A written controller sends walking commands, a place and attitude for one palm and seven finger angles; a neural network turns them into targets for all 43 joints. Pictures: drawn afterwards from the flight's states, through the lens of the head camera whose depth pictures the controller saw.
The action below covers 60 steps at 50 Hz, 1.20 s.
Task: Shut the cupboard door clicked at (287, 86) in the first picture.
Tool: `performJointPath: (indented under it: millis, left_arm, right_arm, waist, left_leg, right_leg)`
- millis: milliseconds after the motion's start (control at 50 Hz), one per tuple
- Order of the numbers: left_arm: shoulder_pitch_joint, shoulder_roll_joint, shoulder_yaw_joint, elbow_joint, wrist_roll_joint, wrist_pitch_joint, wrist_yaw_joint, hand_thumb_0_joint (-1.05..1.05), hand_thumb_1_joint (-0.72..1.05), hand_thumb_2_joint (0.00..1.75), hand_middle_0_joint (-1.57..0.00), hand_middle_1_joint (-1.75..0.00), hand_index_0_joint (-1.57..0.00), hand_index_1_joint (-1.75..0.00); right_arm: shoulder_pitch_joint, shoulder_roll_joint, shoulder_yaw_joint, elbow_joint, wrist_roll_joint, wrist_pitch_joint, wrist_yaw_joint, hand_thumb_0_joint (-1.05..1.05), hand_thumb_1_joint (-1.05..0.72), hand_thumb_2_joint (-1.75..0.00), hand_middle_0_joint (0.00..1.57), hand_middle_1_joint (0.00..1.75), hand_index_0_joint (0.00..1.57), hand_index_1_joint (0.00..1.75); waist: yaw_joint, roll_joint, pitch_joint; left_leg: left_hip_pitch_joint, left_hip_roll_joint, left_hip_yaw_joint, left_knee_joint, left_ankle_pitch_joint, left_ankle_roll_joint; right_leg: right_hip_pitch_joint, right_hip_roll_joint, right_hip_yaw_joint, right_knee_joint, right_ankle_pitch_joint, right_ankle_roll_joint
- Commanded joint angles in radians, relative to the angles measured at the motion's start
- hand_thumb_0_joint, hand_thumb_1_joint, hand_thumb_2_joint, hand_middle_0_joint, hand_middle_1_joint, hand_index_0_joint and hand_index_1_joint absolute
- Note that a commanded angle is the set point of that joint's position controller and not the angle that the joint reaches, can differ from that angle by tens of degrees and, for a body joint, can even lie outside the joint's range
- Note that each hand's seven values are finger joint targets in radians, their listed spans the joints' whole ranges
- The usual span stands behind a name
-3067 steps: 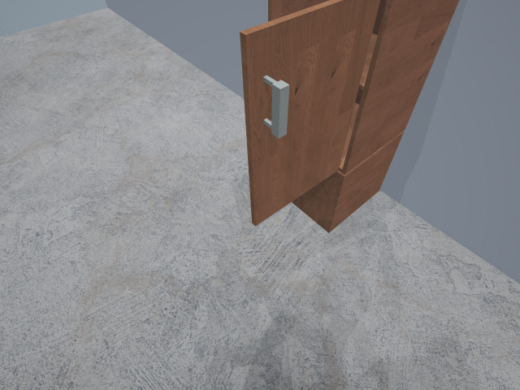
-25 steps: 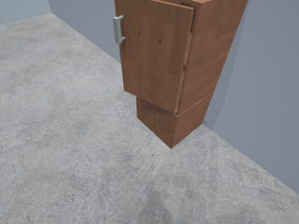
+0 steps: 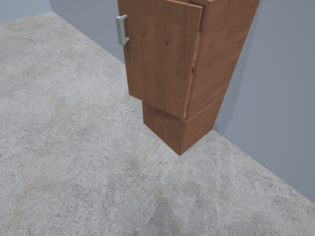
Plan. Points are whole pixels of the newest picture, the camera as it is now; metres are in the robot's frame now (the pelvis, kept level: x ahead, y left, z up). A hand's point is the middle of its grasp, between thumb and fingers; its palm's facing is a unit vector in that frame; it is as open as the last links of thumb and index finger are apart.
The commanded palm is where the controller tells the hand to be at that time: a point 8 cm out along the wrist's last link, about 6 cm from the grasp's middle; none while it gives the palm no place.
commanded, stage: walk to a spot facing it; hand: left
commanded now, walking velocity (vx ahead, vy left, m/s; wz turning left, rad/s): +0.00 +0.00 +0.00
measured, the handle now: (123, 29) +0.95 +0.21 +0.09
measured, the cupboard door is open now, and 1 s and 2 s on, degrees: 17 17 17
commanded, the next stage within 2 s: none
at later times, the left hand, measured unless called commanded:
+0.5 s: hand out of the picture +0.02 +0.21 -0.20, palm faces +0.20 -0.96 -0.20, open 7.4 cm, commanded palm none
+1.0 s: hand out of the picture -0.03 +0.18 -0.16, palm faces +0.45 -0.84 -0.30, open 7.4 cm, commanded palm none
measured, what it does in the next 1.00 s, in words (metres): steps on the spot, turning left: right foot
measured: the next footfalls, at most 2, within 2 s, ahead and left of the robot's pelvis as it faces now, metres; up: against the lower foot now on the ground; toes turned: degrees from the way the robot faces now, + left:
right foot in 0.84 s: +0.06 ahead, -0.15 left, +0.00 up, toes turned +25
left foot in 1.16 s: -0.05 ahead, +0.10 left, +0.00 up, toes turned +39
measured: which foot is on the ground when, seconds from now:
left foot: down 0.00-0.82, up 0.84-1.00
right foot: down 0.00-0.44, up 0.46-0.82, down 0.84-1.00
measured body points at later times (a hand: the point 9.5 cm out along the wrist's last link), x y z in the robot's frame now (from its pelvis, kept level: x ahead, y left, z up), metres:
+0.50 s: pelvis +0.00 +0.01 -0.02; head +0.03 +0.04 +0.43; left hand +0.01 +0.26 -0.18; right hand +0.05 -0.22 -0.16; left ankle +0.02 +0.10 -0.74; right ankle +0.00 -0.11 -0.73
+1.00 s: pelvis -0.01 -0.05 -0.01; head +0.04 -0.04 +0.44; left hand -0.06 +0.23 -0.14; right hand +0.17 -0.26 -0.15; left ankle -0.06 +0.08 -0.67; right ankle +0.02 -0.17 -0.74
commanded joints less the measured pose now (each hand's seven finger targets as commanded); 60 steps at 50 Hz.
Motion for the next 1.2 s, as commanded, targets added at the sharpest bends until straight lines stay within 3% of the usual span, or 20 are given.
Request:
performJointPath:
  millis: [0, 200, 360, 400, 420, 440, 460, 540, 740, 780, 800, 820, 880, 960, 1060, 1100, 1120, 1140, 1160, 1180]
  left_arm:
    - [0.062, 0.113, 0.013, -0.023, -0.001, -0.018, 0.011, 0.0, 0.9, 0.9, -0.2, -0.3, -0.2, -0.3]
    - [0.047, 0.134, 0.041, -0.062, 0.0, 0.002, 0.016, 0.0, 0.9, 0.9, -0.2, -0.3, -0.2, -0.3]
    - [-0.044, 0.189, 0.087, -0.176, 0.014, 0.015, 0.019, 0.0, 0.9, 0.9, -0.2, -0.3, -0.2, -0.3]
    - [-0.05, 0.182, 0.091, -0.202, 0.013, 0.022, 0.014, 0.0, 0.9, 0.9, -0.2, -0.3, -0.2, -0.3]
    - [-0.05, 0.152, 0.087, -0.216, 0.007, 0.03, 0.014, 0.0, 0.9, 0.9, -0.2, -0.3, -0.2, -0.3]
    - [-0.088, 0.152, 0.081, -0.241, 0.007, 0.035, 0.016, 0.0, 0.9, 0.9, -0.2, -0.3, -0.2, -0.3]
    - [-0.111, 0.156, 0.084, -0.256, 0.012, 0.04, 0.015, 0.0, 0.9, 0.9, -0.2, -0.3, -0.2, -0.3]
    - [-0.119, 0.15, 0.083, -0.267, 0.01, 0.023, 0.0, 0.0, 0.9, 0.9, -0.2, -0.3, -0.2, -0.3]
    - [-0.059, 0.181, 0.08, -0.31, 0.001, 0.034, 0.001, 0.0, 0.9, 0.9, -0.2, -0.3, -0.2, -0.3]
    - [0.033, 0.253, 0.1, -0.295, 0.006, 0.027, 0.009, 0.0, 0.9, 0.9, -0.2, -0.3, -0.2, -0.3]
    - [0.012, 0.34, 0.118, -0.311, 0.024, 0.021, 0.016, 0.0, 0.9, 0.9, -0.2, -0.3, -0.2, -0.3]
    - [-0.105, 0.339, 0.098, -0.341, 0.019, 0.029, 0.018, 0.0, 0.9, 0.9, -0.2, -0.3, -0.2, -0.3]
    - [-0.2, 0.228, 0.08, -0.359, 0.014, 0.007, 0.017, 0.0, 0.9, 0.9, -0.2, -0.3, -0.2, -0.3]
    - [-0.055, 0.269, 0.091, -0.323, 0.017, -0.001, 0.015, 0.0, 0.9, 0.9, -0.2, -0.3, -0.2, -0.3]
    - [0.015, 0.302, 0.105, -0.304, 0.018, 0.005, 0.011, 0.0, 0.9, 0.9, -0.2, -0.3, -0.2, -0.3]
    - [0.008, 0.286, 0.102, -0.31, 0.005, 0.01, 0.007, 0.0, 0.9, 0.9, -0.2, -0.3, -0.2, -0.3]
    - [0.034, 0.232, 0.094, -0.338, -0.001, 0.015, 0.001, 0.0, 0.9, 0.9, -0.2, -0.3, -0.2, -0.3]
    - [-0.026, 0.181, 0.065, -0.375, 0.004, 0.016, -0.001, 0.0, 0.9, 0.9, -0.2, -0.3, -0.2, -0.3]
    - [-0.089, 0.196, 0.072, -0.396, 0.01, 0.024, -0.001, 0.0, 0.9, 0.9, -0.2, -0.3, -0.2, -0.3]
    - [-0.133, 0.183, 0.077, -0.387, 0.008, 0.026, -0.002, 0.0, 0.9, 0.9, -0.2, -0.3, -0.2, -0.3]
  right_arm:
    - [0.056, -0.104, -0.018, -0.02, 0.001, -0.013, -0.003, 0.0, -0.9, -0.9, 0.2, 0.3, 0.2, 0.3]
    - [0.033, -0.1, -0.027, -0.05, -0.001, 0.009, 0.004, 0.0, -0.9, -0.9, 0.2, 0.3, 0.2, 0.3]
    - [0.01, -0.1, -0.062, -0.137, -0.006, 0.034, 0.022, 0.0, -0.9, -0.9, 0.2, 0.3, 0.2, 0.3]
    - [0.033, -0.13, -0.066, -0.149, -0.008, 0.027, 0.027, 0.0, -0.9, -0.9, 0.2, 0.3, 0.2, 0.3]
    - [0.058, -0.183, -0.072, -0.156, -0.02, 0.021, 0.023, 0.0, -0.9, -0.9, 0.2, 0.3, 0.2, 0.3]
    - [0.103, -0.224, -0.082, -0.149, -0.028, 0.019, 0.012, 0.0, -0.9, -0.9, 0.2, 0.3, 0.2, 0.3]
    - [0.127, -0.243, -0.086, -0.145, -0.026, 0.021, 0.002, 0.0, -0.9, -0.9, 0.2, 0.3, 0.2, 0.3]
    - [0.029, -0.231, -0.082, -0.19, -0.02, 0.005, -0.008, 0.0, -0.9, -0.9, 0.2, 0.3, 0.2, 0.3]
    - [-0.045, -0.278, -0.115, -0.249, -0.021, 0.038, 0.014, 0.0, -0.9, -0.9, 0.2, 0.3, 0.2, 0.3]
    - [-0.092, -0.223, -0.115, -0.279, -0.005, 0.047, 0.024, 0.0, -0.9, -0.9, 0.2, 0.3, 0.2, 0.3]
    - [-0.08, -0.165, -0.11, -0.296, 0.0, 0.048, 0.027, 0.0, -0.9, -0.9, 0.2, 0.3, 0.2, 0.3]
    - [-0.081, -0.199, -0.117, -0.298, -0.016, 0.047, 0.034, 0.0, -0.9, -0.9, 0.2, 0.3, 0.2, 0.3]
    - [-0.06, -0.194, -0.108, -0.281, -0.014, 0.051, 0.052, 0.0, -0.9, -0.9, 0.2, 0.3, 0.2, 0.3]
    - [-0.16, -0.153, -0.083, -0.31, 0.001, 0.048, 0.061, 0.0, -0.9, -0.9, 0.2, 0.3, 0.2, 0.3]
    - [-0.171, -0.148, -0.071, -0.315, 0.005, 0.036, 0.06, 0.0, -0.9, -0.9, 0.2, 0.3, 0.2, 0.3]
    - [-0.079, -0.198, -0.082, -0.287, -0.002, 0.026, 0.056, 0.0, -0.9, -0.9, 0.2, 0.3, 0.2, 0.3]
    - [-0.035, -0.301, -0.105, -0.283, -0.013, 0.017, 0.049, 0.0, -0.9, -0.9, 0.2, 0.3, 0.2, 0.3]
    - [0.039, -0.362, -0.12, -0.267, -0.01, 0.024, 0.044, 0.0, -0.9, -0.9, 0.2, 0.3, 0.2, 0.3]
    - [0.072, -0.354, -0.118, -0.248, -0.016, 0.023, 0.032, 0.0, -0.9, -0.9, 0.2, 0.3, 0.2, 0.3]
    - [0.047, -0.334, -0.112, -0.255, -0.021, 0.018, 0.021, 0.0, -0.9, -0.9, 0.2, 0.3, 0.2, 0.3]
  waist:
    - [-0.002, -0.001, 0.026]
    - [0.008, 0.0, 0.047]
    - [-0.013, -0.133, 0.002]
    - [-0.021, 0.027, -0.009]
    - [-0.034, 0.24, 0.011]
    - [-0.063, 0.341, 0.008]
    - [-0.065, 0.247, -0.032]
    - [-0.021, 0.095, -0.084]
    - [0.001, 0.194, -0.106]
    - [0.05, 0.059, -0.096]
    - [0.047, -0.222, -0.052]
    - [0.011, -0.203, 0.015]
    - [-0.05, -0.194, 0.04]
    - [0.015, -0.176, -0.006]
    - [0.03, -0.226, -0.053]
    - [-0.027, -0.135, -0.112]
    - [-0.044, 0.146, -0.176]
    - [-0.083, 0.295, -0.179]
    - [-0.108, 0.188, -0.165]
    - [-0.099, 0.229, -0.125]
  left_leg:
    - [0.024, 0.095, -0.115, -0.084, 0.002, 0.006]
    - [-0.086, 0.072, -0.139, 0.003, 0.026, 0.003]
    - [-0.142, 0.032, -0.079, 0.32, -0.165, -0.029]
    - [-0.09, 0.097, -0.192, 0.143, 0.056, 0.005]
    - [-0.087, 0.202, -0.447, 0.006, 0.188, 0.071]
    - [-0.032, 0.296, -0.635, -0.118, 0.216, 0.15]
    - [-0.013, 0.305, -0.662, -0.136, 0.159, 0.163]
    - [0.04, 0.204, -0.509, -0.061, 0.243, 0.151]
    - [-0.073, 0.086, -0.554, -0.056, 0.07, 0.093]
    - [-0.324, -0.016, -0.451, 0.068, -0.175, 0.009]
    - [-0.484, -0.151, -0.248, 0.365, -0.333, -0.072]
    - [-0.448, -0.113, -0.204, 0.645, -0.369, -0.064]
    - [-0.422, -0.014, -0.161, 0.812, -0.261, -0.071]
    - [-0.352, -0.014, -0.056, 0.571, -0.283, -0.085]
    - [-0.202, -0.037, 0.004, 0.269, -0.218, -0.061]
    - [0.046, -0.014, -0.04, 0.058, 0.04, -0.035]
    - [0.241, 0.221, -0.321, 0.049, 0.381, 0.061]
    - [0.263, 0.383, -0.496, 0.022, 0.6, 0.19]
    - [0.214, 0.375, -0.495, 0.004, 0.376, 0.216]
    - [0.15, 0.315, -0.49, -0.022, 0.18, 0.193]
  right_leg:
    - [-0.046, -0.096, 0.098, -0.093, 0.015, -0.025]
    - [-0.034, -0.135, 0.055, -0.025, -0.015, -0.028]
    - [-0.101, -0.334, 0.065, -0.013, 0.015, -0.139]
    - [-0.151, -0.253, -0.048, 0.152, -0.009, -0.061]
    - [-0.216, -0.114, -0.12, 0.335, -0.179, 0.007]
    - [-0.313, -0.031, -0.072, 0.556, -0.384, 0.035]
    - [-0.358, -0.04, 0.033, 0.686, -0.366, 0.028]
    - [-0.372, -0.047, 0.066, 0.69, -0.221, 0.061]
    - [-0.072, 0.048, 0.032, 0.195, -0.192, 0.057]
    - [0.176, -0.077, 0.133, -0.076, -0.168, 0.01]
    - [0.162, -0.36, 0.466, -0.223, -0.363, -0.108]
    - [-0.052, -0.48, 0.456, -0.239, -0.317, -0.16]
    - [-0.051, -0.313, 0.201, -0.082, 0.075, -0.149]
    - [0.109, -0.306, 0.053, 0.045, 0.524, -0.116]
    - [0.148, -0.317, 0.012, 0.145, 0.614, -0.078]
    - [0.013, -0.289, -0.05, 0.311, 0.488, -0.007]
    - [-0.226, -0.181, -0.127, 0.504, 0.092, 0.066]
    - [-0.362, -0.107, -0.084, 0.674, -0.478, 0.083]
    - [-0.405, -0.108, -0.004, 0.735, -0.46, 0.071]
    - [-0.427, -0.115, 0.017, 0.749, -0.399, 0.071]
